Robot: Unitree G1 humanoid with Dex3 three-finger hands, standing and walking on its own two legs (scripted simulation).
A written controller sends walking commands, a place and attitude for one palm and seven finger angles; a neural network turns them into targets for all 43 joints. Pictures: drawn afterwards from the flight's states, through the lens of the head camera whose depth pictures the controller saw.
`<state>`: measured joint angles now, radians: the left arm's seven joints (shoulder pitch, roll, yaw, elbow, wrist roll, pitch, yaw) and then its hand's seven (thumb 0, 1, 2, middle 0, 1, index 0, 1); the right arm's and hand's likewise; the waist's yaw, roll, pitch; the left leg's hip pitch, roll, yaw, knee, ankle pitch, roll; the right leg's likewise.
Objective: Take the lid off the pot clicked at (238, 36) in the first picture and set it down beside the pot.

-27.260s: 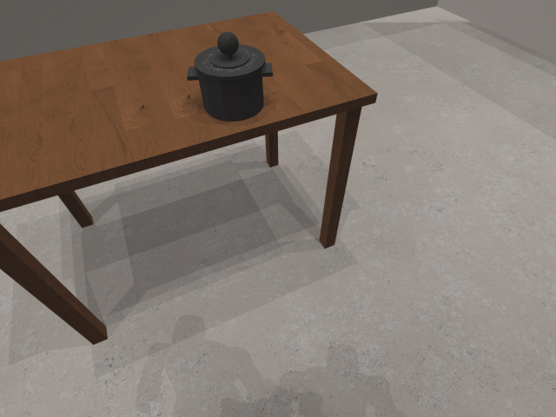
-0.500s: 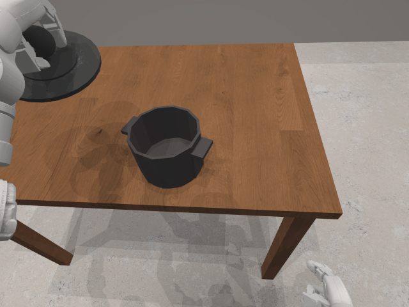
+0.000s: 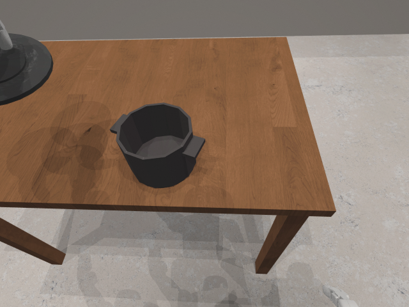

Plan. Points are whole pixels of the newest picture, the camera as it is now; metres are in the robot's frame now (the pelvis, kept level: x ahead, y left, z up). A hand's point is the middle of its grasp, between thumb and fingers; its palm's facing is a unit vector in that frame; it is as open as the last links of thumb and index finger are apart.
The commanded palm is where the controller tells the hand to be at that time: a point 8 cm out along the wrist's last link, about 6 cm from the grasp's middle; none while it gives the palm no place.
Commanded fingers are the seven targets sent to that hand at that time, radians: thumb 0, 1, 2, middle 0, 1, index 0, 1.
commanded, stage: lower the lid onto the table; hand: left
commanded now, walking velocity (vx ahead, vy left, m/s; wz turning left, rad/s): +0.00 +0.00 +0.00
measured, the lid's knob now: out of the picture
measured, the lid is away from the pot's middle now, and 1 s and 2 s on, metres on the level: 0.24 0.24 0.24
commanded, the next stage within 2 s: none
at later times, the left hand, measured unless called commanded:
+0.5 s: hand out of the picture +0.42 +0.34 +0.26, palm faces -0.15 -0.05 -0.99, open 7.6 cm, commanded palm +0.39 +0.34 +0.33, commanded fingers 0.00 0.57 1.12 -1.03 -1.00 -0.91 -0.94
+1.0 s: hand (2, 91) +0.42 +0.35 +0.22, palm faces -0.23 -0.07 -0.97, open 7.6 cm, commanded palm +0.40 +0.34 +0.30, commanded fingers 0.00 0.57 1.12 -1.03 -1.00 -0.91 -0.94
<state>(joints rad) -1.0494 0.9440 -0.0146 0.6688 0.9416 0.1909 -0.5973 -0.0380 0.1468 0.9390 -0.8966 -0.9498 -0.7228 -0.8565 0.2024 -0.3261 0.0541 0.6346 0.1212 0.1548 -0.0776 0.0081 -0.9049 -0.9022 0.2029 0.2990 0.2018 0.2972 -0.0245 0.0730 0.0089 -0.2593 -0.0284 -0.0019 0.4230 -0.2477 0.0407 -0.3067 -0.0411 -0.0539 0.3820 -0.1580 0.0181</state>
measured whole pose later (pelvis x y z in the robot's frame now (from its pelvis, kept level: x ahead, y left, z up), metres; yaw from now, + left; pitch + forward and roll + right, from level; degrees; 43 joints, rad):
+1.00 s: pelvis +0.00 +0.01 +0.00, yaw +1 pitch +5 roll -1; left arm -0.92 0.86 -0.04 0.65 0.91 0.17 -0.56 -0.04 0.15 0.94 -0.90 -0.95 -0.72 -0.86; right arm 0.19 -0.30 0.06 0.62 0.11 0.12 -0.06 0.01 -0.90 -0.90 0.20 0.30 0.20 0.30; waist -0.02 0.06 0.01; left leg -0.26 -0.04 -0.01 0.42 -0.25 0.06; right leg -0.30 -0.06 -0.06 0.36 -0.15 0.03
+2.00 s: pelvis +0.00 +0.02 +0.00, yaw +1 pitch +5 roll -1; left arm -0.81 0.83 0.01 0.75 0.88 0.02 -0.51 -0.04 0.16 0.93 -0.90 -0.96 -0.71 -0.86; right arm 0.21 -0.30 0.05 0.64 0.10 0.12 -0.06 0.01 -0.90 -0.90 0.21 0.30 0.20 0.30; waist -0.04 0.05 0.01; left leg -0.28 -0.04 -0.01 0.45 -0.26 0.06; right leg -0.30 -0.05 -0.06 0.36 -0.15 0.03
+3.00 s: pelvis +0.00 +0.02 +0.00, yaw +0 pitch +7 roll -2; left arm -0.79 0.79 -0.02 0.91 0.89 -0.12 -0.46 -0.04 0.17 0.93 -0.90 -0.96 -0.71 -0.86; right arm 0.23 -0.30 0.03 0.67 0.09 0.13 -0.06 0.01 -0.90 -0.90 0.21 0.30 0.20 0.30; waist -0.05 0.03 -0.01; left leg -0.34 -0.04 -0.01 0.50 -0.29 0.06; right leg -0.36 -0.05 -0.05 0.41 -0.17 0.03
